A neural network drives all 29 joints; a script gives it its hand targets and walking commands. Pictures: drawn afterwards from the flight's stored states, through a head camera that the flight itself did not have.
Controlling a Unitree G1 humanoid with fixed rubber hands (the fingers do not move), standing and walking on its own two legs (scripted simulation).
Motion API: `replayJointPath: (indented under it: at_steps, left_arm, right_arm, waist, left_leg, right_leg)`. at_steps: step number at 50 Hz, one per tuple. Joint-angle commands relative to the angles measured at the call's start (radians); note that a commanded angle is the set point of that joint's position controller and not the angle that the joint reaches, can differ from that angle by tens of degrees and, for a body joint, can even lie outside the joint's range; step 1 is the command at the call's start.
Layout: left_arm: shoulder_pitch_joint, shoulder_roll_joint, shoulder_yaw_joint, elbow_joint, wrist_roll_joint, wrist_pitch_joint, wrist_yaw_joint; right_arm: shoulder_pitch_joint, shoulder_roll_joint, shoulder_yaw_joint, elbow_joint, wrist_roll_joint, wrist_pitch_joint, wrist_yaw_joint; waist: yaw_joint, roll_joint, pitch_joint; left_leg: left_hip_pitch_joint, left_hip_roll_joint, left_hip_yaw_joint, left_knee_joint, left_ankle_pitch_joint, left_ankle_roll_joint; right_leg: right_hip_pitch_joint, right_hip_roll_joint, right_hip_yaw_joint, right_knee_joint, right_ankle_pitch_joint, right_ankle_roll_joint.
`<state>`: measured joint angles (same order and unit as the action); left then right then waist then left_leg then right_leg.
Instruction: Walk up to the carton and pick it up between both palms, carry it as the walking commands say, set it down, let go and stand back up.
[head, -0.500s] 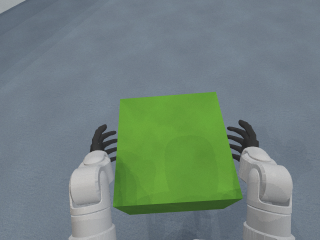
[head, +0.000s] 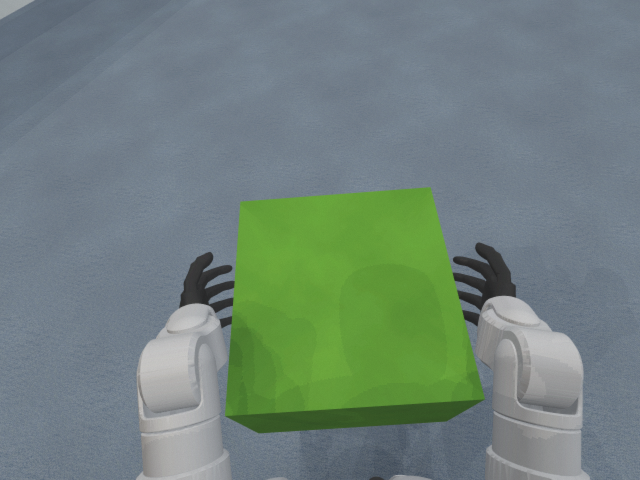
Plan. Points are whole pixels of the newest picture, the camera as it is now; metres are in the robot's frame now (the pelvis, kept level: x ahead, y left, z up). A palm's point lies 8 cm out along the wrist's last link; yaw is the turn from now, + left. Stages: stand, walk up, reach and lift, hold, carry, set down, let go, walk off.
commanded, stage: carry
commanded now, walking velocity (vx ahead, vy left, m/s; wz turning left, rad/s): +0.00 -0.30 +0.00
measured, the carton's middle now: (343, 311) +0.33 -0.01 -0.01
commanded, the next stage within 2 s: none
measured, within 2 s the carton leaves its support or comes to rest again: neither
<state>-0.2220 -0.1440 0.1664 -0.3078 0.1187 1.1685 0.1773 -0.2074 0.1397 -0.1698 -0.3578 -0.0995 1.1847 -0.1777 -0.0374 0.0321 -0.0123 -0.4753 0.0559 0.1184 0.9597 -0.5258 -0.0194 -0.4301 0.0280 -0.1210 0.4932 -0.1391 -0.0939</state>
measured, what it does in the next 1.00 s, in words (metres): steps to the right: left foot, then right foot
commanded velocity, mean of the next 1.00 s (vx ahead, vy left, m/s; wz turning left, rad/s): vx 0.00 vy -0.30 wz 0.00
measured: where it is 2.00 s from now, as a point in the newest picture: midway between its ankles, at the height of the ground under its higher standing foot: outside the picture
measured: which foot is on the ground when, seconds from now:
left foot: up 0.00-0.06, down 0.08-0.36, up 0.38-0.62, down 0.64-0.92, up 0.94-1.00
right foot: down 0.00-0.10, up 0.12-0.34, down 0.36-0.66, up 0.68-0.90, down 0.92-1.00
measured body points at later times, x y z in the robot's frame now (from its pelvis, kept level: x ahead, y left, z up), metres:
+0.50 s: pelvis -0.05 -0.21 +0.00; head -0.02 -0.23 +0.45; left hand +0.25 -0.05 +0.07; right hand +0.24 -0.39 +0.06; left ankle -0.08 -0.07 -0.67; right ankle +0.02 -0.30 -0.73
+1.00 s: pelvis -0.10 -0.42 +0.00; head -0.07 -0.44 +0.44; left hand +0.19 -0.26 +0.07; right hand +0.19 -0.60 +0.06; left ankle -0.12 -0.24 -0.69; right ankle -0.05 -0.53 -0.73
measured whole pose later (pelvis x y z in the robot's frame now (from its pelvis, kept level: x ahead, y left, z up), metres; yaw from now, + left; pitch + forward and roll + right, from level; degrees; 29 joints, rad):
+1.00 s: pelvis -0.10 -0.42 +0.00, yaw +0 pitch +4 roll +0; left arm -0.24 -0.15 0.15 -0.31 0.08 1.17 0.23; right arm -0.22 0.14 -0.20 -0.33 -0.15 1.16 -0.11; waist 0.00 0.04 -0.01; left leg -0.48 0.17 0.02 0.91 -0.57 -0.06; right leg -0.44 -0.01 -0.08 0.57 -0.19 -0.03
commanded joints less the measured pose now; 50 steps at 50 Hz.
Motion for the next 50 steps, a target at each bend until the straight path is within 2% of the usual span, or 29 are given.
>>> replayJointPath:
  at_steps: [1, 3, 4, 5, 6, 7, 9, 11, 15, 17, 18, 19, 20, 21, 23, 25, 29, 31, 32, 33, 34, 35, 37, 39, 44, 46, 47, 48, 50]
  left_arm:
    - [-0.429, -0.920, -0.749, -0.044, -0.431, 0.009, -0.361]
    - [-0.433, -0.917, -0.766, -0.016, -0.423, 0.016, -0.354]
    - [-0.441, -0.911, -0.767, -0.001, -0.417, 0.017, -0.352]
    - [-0.424, -0.920, -0.752, 0.023, -0.409, 0.022, -0.355]
    - [-0.503, -0.922, -0.763, -0.034, -0.433, 0.021, -0.358]
    - [-0.538, -0.945, -0.773, -0.031, -0.447, 0.015, -0.354]
    - [-0.554, -0.946, -0.776, -0.049, -0.459, 0.012, -0.362]
    - [-0.556, -0.945, -0.776, -0.052, -0.468, 0.016, -0.368]
    - [-0.493, -0.925, -0.775, -0.042, -0.482, 0.036, -0.377]
    - [-0.455, -0.912, -0.773, -0.036, -0.486, 0.045, -0.380]
    - [-0.441, -0.902, -0.776, -0.037, -0.488, 0.048, -0.383]
    - [-0.421, -0.898, -0.763, -0.004, -0.481, 0.048, -0.389]
    - [-0.411, -0.898, -0.739, 0.001, -0.470, 0.036, -0.389]
    - [-0.450, -0.925, -0.751, -0.015, -0.483, 0.032, -0.391]
    - [-0.441, -0.930, -0.739, -0.030, -0.456, 0.014, -0.382]
    - [-0.453, -0.936, -0.739, -0.071, -0.448, 0.000, -0.370]
    - [-0.424, -0.919, -0.758, -0.054, -0.436, 0.002, -0.358]
    - [-0.426, -0.915, -0.774, -0.028, -0.428, 0.009, -0.352]
    - [-0.429, -0.907, -0.773, -0.012, -0.421, 0.011, -0.350]
    - [-0.418, -0.911, -0.760, 0.011, -0.413, 0.017, -0.353]
    - [-0.498, -0.915, -0.768, -0.045, -0.436, 0.018, -0.357]
    - [-0.522, -0.940, -0.777, -0.034, -0.448, 0.011, -0.354]
    - [-0.541, -0.940, -0.779, -0.058, -0.464, 0.007, -0.360]
    - [-0.535, -0.940, -0.778, -0.055, -0.469, 0.010, -0.366]
    - [-0.458, -0.916, -0.779, -0.043, -0.487, 0.034, -0.375]
    - [-0.428, -0.897, -0.781, -0.045, -0.490, 0.042, -0.379]
    - [-0.407, -0.896, -0.768, -0.011, -0.483, 0.043, -0.386]
    - [-0.401, -0.898, -0.746, -0.002, -0.474, 0.032, -0.386]
    - [-0.430, -0.921, -0.745, -0.015, -0.467, 0.019, -0.384]
  right_arm:
    - [-0.510, 0.915, 0.774, -0.021, 0.456, 0.016, 0.387]
    - [-0.473, 0.909, 0.753, 0.015, 0.445, 0.023, 0.397]
    - [-0.476, 0.908, 0.737, 0.031, 0.439, 0.023, 0.402]
    - [-0.439, 0.901, 0.704, 0.066, 0.418, 0.019, 0.406]
    - [-0.443, 0.925, 0.697, 0.078, 0.415, 0.006, 0.408]
    - [-0.473, 0.947, 0.718, 0.078, 0.429, 0.005, 0.407]
    - [-0.478, 0.954, 0.717, 0.080, 0.416, 0.000, 0.400]
    - [-0.509, 0.952, 0.719, 0.042, 0.408, -0.009, 0.389]
    - [-0.446, 0.913, 0.710, 0.019, 0.376, -0.001, 0.366]
    - [-0.421, 0.899, 0.701, 0.024, 0.360, 0.008, 0.360]
    - [-0.413, 0.896, 0.703, 0.024, 0.356, 0.012, 0.357]
    - [-0.412, 0.885, 0.706, 0.035, 0.349, 0.018, 0.356]
    - [-0.455, 0.894, 0.742, 0.025, 0.366, 0.026, 0.364]
    - [-0.481, 0.919, 0.772, 0.012, 0.394, 0.016, 0.365]
    - [-0.517, 0.954, 0.802, -0.008, 0.442, -0.001, 0.375]
    - [-0.557, 0.950, 0.824, -0.059, 0.475, -0.010, 0.380]
    - [-0.498, 0.915, 0.782, -0.026, 0.459, 0.006, 0.386]
    - [-0.458, 0.907, 0.760, 0.010, 0.446, 0.012, 0.396]
    - [-0.458, 0.905, 0.744, 0.024, 0.439, 0.013, 0.401]
    - [-0.426, 0.898, 0.712, 0.058, 0.419, 0.011, 0.405]
    - [-0.428, 0.920, 0.700, 0.072, 0.415, -0.001, 0.406]
    - [-0.455, 0.941, 0.723, 0.074, 0.429, -0.003, 0.406]
    - [-0.462, 0.946, 0.721, 0.077, 0.417, -0.009, 0.399]
    - [-0.494, 0.943, 0.724, 0.036, 0.410, -0.019, 0.388]
    - [-0.419, 0.895, 0.709, 0.018, 0.369, -0.004, 0.362]
    - [-0.404, 0.888, 0.711, 0.016, 0.360, 0.005, 0.356]
    - [-0.399, 0.879, 0.714, 0.032, 0.353, 0.012, 0.357]
    - [-0.446, 0.889, 0.749, 0.022, 0.370, 0.020, 0.365]
    - [-0.482, 0.937, 0.796, 0.017, 0.421, 0.002, 0.371]
  waist:
    - [0.040, -0.201, -0.372]
    - [0.025, -0.157, -0.376]
    - [0.021, -0.073, -0.375]
    - [0.023, 0.175, -0.379]
    - [0.022, 0.356, -0.257]
    - [0.023, 0.200, -0.208]
    - [0.033, 0.083, -0.196]
    - [0.037, 0.140, -0.235]
    - [0.007, 0.234, -0.286]
    - [0.019, 0.187, -0.323]
    - [0.028, 0.063, -0.358]
    - [0.044, -0.199, -0.388]
    - [0.050, -0.428, -0.369]
    - [0.043, -0.351, -0.369]
    - [0.033, -0.186, -0.384]
    - [0.031, -0.172, -0.385]
    - [0.039, -0.198, -0.375]
    - [0.024, -0.153, -0.378]
    - [0.019, -0.077, -0.376]
    - [0.019, 0.158, -0.375]
    - [0.020, 0.368, -0.261]
    - [0.021, 0.206, -0.208]
    - [0.031, 0.079, -0.197]
    - [0.035, 0.131, -0.237]
    - [0.011, 0.238, -0.295]
    - [0.027, 0.056, -0.362]
    - [0.043, -0.207, -0.386]
    - [0.050, -0.421, -0.368]
    - [0.038, -0.233, -0.374]
  left_leg:
    - [0.123, -0.013, -0.011, -0.196, 0.025, 0.035]
    - [0.262, 0.009, -0.008, -0.486, 0.159, 0.065]
    - [0.391, 0.097, -0.099, -0.604, 0.228, 0.078]
    - [0.510, 0.371, -0.421, -0.636, 0.228, 0.143]
    - [0.369, 0.557, -0.594, -0.695, 0.448, 0.288]
    - [0.325, 0.525, -0.500, -0.663, 0.545, 0.295]
    - [0.303, 0.403, -0.255, -0.624, 0.603, 0.174]
    - [0.350, 0.282, -0.089, -0.544, 0.786, 0.104]
    - [0.351, 0.295, -0.100, -0.486, 0.896, 0.088]
    - [0.311, 0.242, -0.061, -0.384, 0.786, 0.041]
    - [0.224, 0.185, -0.023, -0.276, 0.643, 0.001]
    - [-0.002, 0.081, 0.020, -0.141, 0.181, -0.051]
    - [-0.108, -0.012, 0.024, 0.049, -0.222, -0.044]
    - [-0.106, -0.010, -0.045, 0.183, -0.231, -0.014]
    - [-0.081, 0.017, -0.052, 0.211, -0.075, 0.003]
    - [-0.038, 0.019, -0.023, 0.095, 0.009, -0.004]
    - [0.123, -0.012, -0.014, -0.184, 0.026, 0.035]
    - [0.257, 0.009, -0.013, -0.468, 0.150, 0.067]
    - [0.383, 0.087, -0.086, -0.601, 0.224, 0.080]
    - [0.500, 0.346, -0.389, -0.641, 0.211, 0.140]
    - [0.362, 0.553, -0.589, -0.702, 0.437, 0.288]
    - [0.313, 0.525, -0.495, -0.673, 0.534, 0.298]
    - [0.294, 0.404, -0.249, -0.627, 0.612, 0.179]
    - [0.343, 0.285, -0.086, -0.544, 0.800, 0.108]
    - [0.340, 0.286, -0.090, -0.459, 0.875, 0.073]
    - [0.217, 0.185, -0.022, -0.279, 0.628, 0.000]
    - [-0.015, 0.082, 0.021, -0.146, 0.156, -0.049]
    - [-0.116, -0.008, 0.022, 0.048, -0.226, -0.042]
    - [-0.101, 0.002, -0.060, 0.227, -0.161, 0.006]
  right_leg:
    - [0.234, -0.209, 0.201, -0.189, 0.013, -0.081]
    - [0.187, -0.183, 0.195, -0.172, -0.020, -0.051]
    - [0.079, -0.145, 0.176, -0.094, -0.044, -0.003]
    - [-0.121, -0.072, 0.119, 0.100, -0.169, 0.092]
    - [-0.277, -0.020, 0.112, 0.404, -0.319, 0.134]
    - [-0.298, -0.034, 0.257, 0.578, -0.276, 0.135]
    - [-0.271, -0.056, 0.294, 0.581, -0.200, 0.152]
    - [-0.191, -0.052, 0.163, 0.402, -0.153, 0.178]
    - [0.011, -0.019, 0.007, 0.131, -0.213, 0.152]
    - [0.165, 0.005, -0.047, -0.070, -0.115, 0.132]
    - [0.290, -0.040, 0.003, -0.138, -0.027, 0.119]
    - [0.429, -0.235, 0.232, -0.122, 0.352, 0.043]
    - [0.374, -0.330, 0.359, -0.097, 0.578, -0.061]
    - [0.359, -0.324, 0.318, -0.087, 0.592, -0.099]
    - [0.323, -0.268, 0.218, -0.099, 0.363, -0.078]
    - [0.312, -0.208, 0.160, -0.114, 0.214, -0.067]
    - [0.233, -0.210, 0.203, -0.191, 0.018, -0.085]
    - [0.186, -0.187, 0.199, -0.173, -0.011, -0.057]
    - [0.084, -0.147, 0.180, -0.106, -0.040, -0.008]
    - [-0.108, -0.075, 0.126, 0.075, -0.148, 0.088]
    - [-0.262, -0.017, 0.108, 0.391, -0.316, 0.136]
    - [-0.287, -0.032, 0.256, 0.569, -0.273, 0.137]
    - [-0.259, -0.050, 0.299, 0.571, -0.198, 0.153]
    - [-0.181, -0.044, 0.166, 0.391, -0.150, 0.178]
    - [0.074, -0.002, -0.028, 0.019, -0.145, 0.142]
    - [0.300, -0.043, 0.010, -0.143, -0.020, 0.117]
    - [0.434, -0.240, 0.238, -0.122, 0.359, 0.039]
    - [0.380, -0.330, 0.356, -0.096, 0.591, -0.066]
    - [0.330, -0.306, 0.260, -0.094, 0.504, -0.103]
